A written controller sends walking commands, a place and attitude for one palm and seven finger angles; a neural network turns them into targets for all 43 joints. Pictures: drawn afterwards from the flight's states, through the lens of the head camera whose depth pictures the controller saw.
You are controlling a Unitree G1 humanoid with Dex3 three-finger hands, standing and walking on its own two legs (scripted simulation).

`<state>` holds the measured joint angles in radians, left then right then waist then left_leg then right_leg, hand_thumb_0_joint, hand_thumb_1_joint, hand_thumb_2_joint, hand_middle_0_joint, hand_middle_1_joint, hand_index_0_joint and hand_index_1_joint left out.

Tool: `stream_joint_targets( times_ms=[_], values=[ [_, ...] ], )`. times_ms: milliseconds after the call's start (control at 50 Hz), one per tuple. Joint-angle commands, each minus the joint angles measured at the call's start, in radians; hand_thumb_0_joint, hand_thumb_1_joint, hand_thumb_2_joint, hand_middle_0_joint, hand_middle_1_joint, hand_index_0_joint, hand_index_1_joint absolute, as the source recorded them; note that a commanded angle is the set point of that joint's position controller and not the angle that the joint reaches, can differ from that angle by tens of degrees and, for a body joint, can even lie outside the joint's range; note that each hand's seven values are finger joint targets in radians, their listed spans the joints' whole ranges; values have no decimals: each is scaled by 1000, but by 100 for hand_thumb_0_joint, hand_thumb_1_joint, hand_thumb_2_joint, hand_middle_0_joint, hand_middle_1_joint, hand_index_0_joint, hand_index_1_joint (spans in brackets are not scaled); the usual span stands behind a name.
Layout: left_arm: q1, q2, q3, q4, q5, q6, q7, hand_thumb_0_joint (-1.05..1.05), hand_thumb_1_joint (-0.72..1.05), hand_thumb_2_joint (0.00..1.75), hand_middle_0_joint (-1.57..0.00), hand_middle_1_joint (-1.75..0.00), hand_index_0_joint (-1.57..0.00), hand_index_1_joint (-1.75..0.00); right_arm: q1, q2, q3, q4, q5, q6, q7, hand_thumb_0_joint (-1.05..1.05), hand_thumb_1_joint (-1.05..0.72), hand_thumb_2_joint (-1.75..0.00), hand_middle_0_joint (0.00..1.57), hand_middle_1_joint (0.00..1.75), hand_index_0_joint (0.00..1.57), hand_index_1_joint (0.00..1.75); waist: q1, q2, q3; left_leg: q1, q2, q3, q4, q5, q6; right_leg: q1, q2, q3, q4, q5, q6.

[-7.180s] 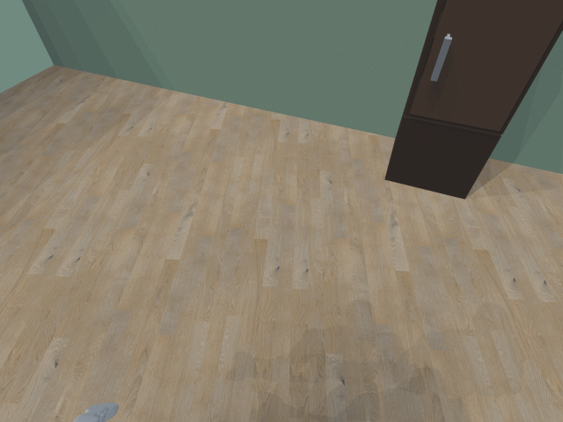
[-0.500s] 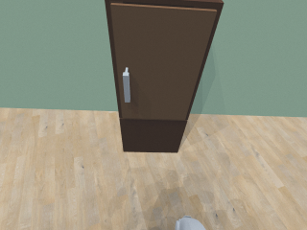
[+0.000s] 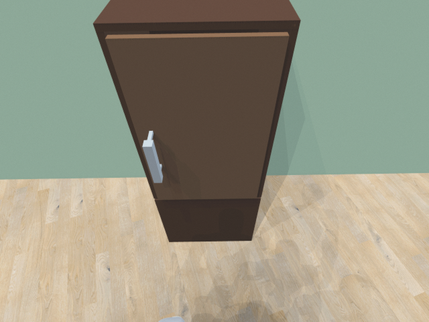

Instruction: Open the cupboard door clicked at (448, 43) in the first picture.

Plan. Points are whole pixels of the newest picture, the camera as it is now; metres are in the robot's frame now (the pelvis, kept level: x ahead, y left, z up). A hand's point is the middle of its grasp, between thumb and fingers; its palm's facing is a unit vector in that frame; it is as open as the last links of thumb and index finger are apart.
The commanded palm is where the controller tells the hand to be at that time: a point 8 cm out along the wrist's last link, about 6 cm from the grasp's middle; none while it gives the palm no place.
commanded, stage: come to a stop and stand still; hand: left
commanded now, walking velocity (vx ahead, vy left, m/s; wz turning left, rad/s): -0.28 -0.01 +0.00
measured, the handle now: (154, 157) +0.54 +0.22 -0.08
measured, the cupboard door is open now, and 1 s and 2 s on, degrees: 0 0 0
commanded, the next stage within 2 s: look again from close up in 1.14 s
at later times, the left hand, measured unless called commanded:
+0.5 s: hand out of the picture +0.00 +0.16 -0.18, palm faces +0.05 -0.96 -0.26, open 7.4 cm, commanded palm none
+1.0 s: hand out of the picture -0.13 +0.13 -0.18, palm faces +0.03 -0.98 -0.17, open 7.4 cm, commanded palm none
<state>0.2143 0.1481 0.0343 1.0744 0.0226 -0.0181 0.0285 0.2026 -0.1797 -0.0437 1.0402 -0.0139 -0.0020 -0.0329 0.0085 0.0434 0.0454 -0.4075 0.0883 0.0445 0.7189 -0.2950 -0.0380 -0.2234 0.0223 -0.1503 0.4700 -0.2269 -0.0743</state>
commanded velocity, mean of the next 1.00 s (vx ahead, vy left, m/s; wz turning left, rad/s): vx -0.04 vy -0.01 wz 0.00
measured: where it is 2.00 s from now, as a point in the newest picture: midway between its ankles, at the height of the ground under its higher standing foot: outside the picture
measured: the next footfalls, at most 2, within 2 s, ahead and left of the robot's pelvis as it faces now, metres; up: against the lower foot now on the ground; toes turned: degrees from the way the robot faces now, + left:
left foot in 0.06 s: +0.11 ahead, +0.13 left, +0.00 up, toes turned +5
right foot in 0.34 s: +0.00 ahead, -0.14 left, +0.00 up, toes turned -3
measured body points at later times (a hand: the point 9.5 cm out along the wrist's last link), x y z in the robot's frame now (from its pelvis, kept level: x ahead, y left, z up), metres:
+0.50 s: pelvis -0.04 -0.03 -0.02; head -0.04 -0.04 +0.43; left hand +0.00 +0.21 -0.16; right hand +0.05 -0.27 -0.16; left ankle +0.01 +0.07 -0.70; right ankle -0.04 -0.13 -0.74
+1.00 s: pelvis -0.11 -0.04 -0.01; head -0.12 -0.03 +0.44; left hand -0.13 +0.18 -0.17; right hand -0.11 -0.27 -0.16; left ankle -0.06 +0.06 -0.74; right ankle -0.11 -0.15 -0.74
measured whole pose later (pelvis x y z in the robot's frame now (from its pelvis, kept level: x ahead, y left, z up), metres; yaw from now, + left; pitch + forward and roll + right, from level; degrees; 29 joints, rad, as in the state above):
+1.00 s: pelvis -0.11 -0.04 -0.01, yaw +0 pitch +0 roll -1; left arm 0.40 0.15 0.01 1.04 0.02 0.03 0.03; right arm 0.35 -0.15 -0.03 1.01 -0.02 0.02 -0.01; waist -0.01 0.00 -0.04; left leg -0.33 0.01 0.01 0.56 -0.24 0.02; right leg -0.25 0.02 -0.04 0.55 -0.30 -0.02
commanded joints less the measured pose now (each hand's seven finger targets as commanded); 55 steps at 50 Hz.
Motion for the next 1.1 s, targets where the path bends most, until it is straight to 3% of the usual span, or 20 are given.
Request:
stream_joint_targets(
  times_ms=[0, 60, 100, 140, 260, 280, 300, 320, 360, 440, 520, 560, 580, 660, 760, 800, 820, 900, 1020, 1080],
  values=[
    [44, 152, 32, -47, -8, 13, 10, 0, 90, 90, -20, -30, -20, -30, 129, -34, -8, 2, 5, 19, 2, 0, -90, -90, 20, 30, 20, 30, -24, -151, -41, 198, -18, 3, -193, 201, 1, -31, -260, 173, -9, 509, -60],
    [80, 96, 25, -81, -14, 33, 18, 0, 90, 90, -20, -30, -20, -30, 100, -140, -24, -39, -5, 18, -5, 0, -90, -90, 20, 30, 20, 30, -11, 86, -40, 258, 220, -172, -285, 795, 134, -108, -91, 69, 161, 75, 60],
    [85, 91, 23, -83, -18, 45, 18, 0, 90, 90, -20, -30, -20, -30, 46, -152, -24, -52, -8, 15, -12, 0, -90, -90, 20, 30, 20, 30, -3, 223, -39, 185, 287, -249, -385, 816, 234, -112, -41, 98, 420, -370, 80],
    [80, 104, 36, -88, -14, 56, 16, 0, 90, 90, -20, -30, -20, -30, -11, -149, -25, -78, -11, 19, -19, 0, -90, -90, 20, 30, 20, 30, 1, 166, -56, 177, 281, -219, -368, 743, 259, -149, -50, 166, 561, -369, 77],
    [115, 71, 27, -102, -12, 43, 4, 0, 90, 90, -20, -30, -20, -30, -55, -172, -50, -102, -13, 28, -6, 0, -90, -90, 20, 30, 20, 30, -5, 125, -186, 304, 208, -140, -294, 593, 208, -109, -55, 117, 300, -272, 92],
    [181, 109, 5, -77, -19, 19, 27, 0, 90, 90, -20, -30, -20, -30, -77, -205, -67, -126, 16, -1, -11, 0, -90, -90, 20, 30, 20, 30, 31, -16, -244, 352, 190, -110, -23, 682, 114, -131, -105, 238, -29, -70, 84],
    [170, 151, 17, -103, 4, 0, 22, 0, 90, 90, -20, -30, -20, -30, -62, -165, -50, -170, 15, 0, 5, 0, -90, -90, 20, 30, 20, 30, 40, -144, -155, 178, 66, -32, 48, 410, 72, -7, -133, 206, -151, 278, 103],
    [134, 195, 41, -151, 17, 4, 27, 0, 90, 90, -20, -30, -20, -30, -14, -47, -36, -190, 2, 4, 17, 0, -90, -90, 20, 30, 20, 30, 14, -469, -125, -107, -97, 42, 162, -140, 36, 103, -279, 375, -56, 685, 64],
    [141, 190, 23, -184, 23, -11, 31, 0, 90, 90, -20, -30, -20, -30, -7, -39, -42, -201, 1, 16, 22, 0, -90, -90, 20, 30, 20, 30, -3, -216, -146, -137, -95, -13, 284, -146, 31, 148, -274, 291, 49, 818, -48],
    [53, 178, 31, -234, 19, -2, 39, 0, 90, 90, -20, -30, -20, -30, -43, -29, -31, -230, 5, 34, 25, 0, -90, -90, 20, 30, 20, 30, -28, -186, -47, -77, -69, -29, 267, -137, 44, -74, -288, 315, -4, 400, -118],
    [35, 180, 25, -244, 8, 27, 26, 0, 90, 90, -20, -30, -20, -30, 118, -36, -21, -177, -2, 23, 27, 0, -90, -90, 20, 30, 20, 30, -65, -93, 22, 250, -85, 4, -128, -22, 54, -351, -195, 263, -24, -256, -39],
    [101, 104, 12, -242, -11, 43, 22, 0, 90, 90, -20, -30, -20, -30, 155, -139, -31, -181, -24, 7, 21, 0, -90, -90, 20, 30, 20, 30, -47, 239, 72, 89, 169, -408, -433, -268, 189, -349, -8, 123, 229, -340, 58],
    [113, 113, 13, -234, -11, 39, 20, 0, 90, 90, -20, -30, -20, -30, 108, -152, -31, -197, -24, 6, 17, 0, -90, -90, 20, 30, 20, 30, -17, 193, 89, -38, 217, -466, -515, -345, 252, -260, -9, 145, 334, -296, 54],
    [185, 89, 11, -168, 3, 45, 0, 0, 90, 90, -20, -30, -20, -30, 9, -116, -11, -200, -19, -2, 14, 0, -90, -90, 20, 30, 20, 30, 39, 106, -17, -157, 147, -333, -525, -337, 225, -76, -30, 154, 473, -200, 45],
    [269, 61, 0, -114, 0, 28, -4, 0, 90, 90, -20, -30, -20, -30, 72, -122, -17, -152, -15, 10, 14, 0, -90, -90, 20, 30, 20, 30, 38, -48, -21, -77, 67, -200, -428, -307, 142, 66, -20, 119, -12, -197, 30],
    [249, 120, 2, -121, 9, 22, 5, 0, 90, 90, -20, -30, -20, -30, 92, -58, -10, -148, -5, 24, 19, 0, -90, -90, 20, 30, 20, 30, -1, -200, 35, -56, -68, -53, -211, -139, 59, -85, -198, 413, -219, -435, -60],
    [183, 159, 12, -142, 6, 23, 7, 0, 90, 90, -20, -30, -20, -30, 108, -45, -11, -150, -10, 31, 22, 0, -90, -90, 20, 30, 20, 30, -31, -223, 42, 35, -95, -6, -75, -50, 39, -213, -293, 476, -306, -508, -108],
    [59, 129, -2, -158, -4, 2, 12, 0, 90, 90, -20, -30, -20, -30, 196, -24, 2, -77, -3, 17, 24, 0, -90, -90, 20, 30, 20, 30, -79, -164, 33, 196, -67, -41, -114, 33, 59, -297, -183, 320, -221, -332, -41],
    [203, 96, -13, -69, -7, 1, 3, 0, 90, 90, -20, -30, -20, -30, 160, -64, 15, -43, -4, -19, 6, 0, -90, -90, 20, 30, 20, 30, 0, 50, 17, 65, 15, -172, -386, -103, 96, -49, -86, 225, -76, -119, 28],
    [220, 87, -18, -50, -3, 0, 0, 0, 90, 90, -20, -30, -20, -30, 144, -74, 14, -34, -3, -20, 6, 0, -90, -90, 20, 30, 20, 30, 9, 37, 23, 28, 27, -189, -429, -186, 104, -9, -76, 202, -62, -106, 34]
  ],
)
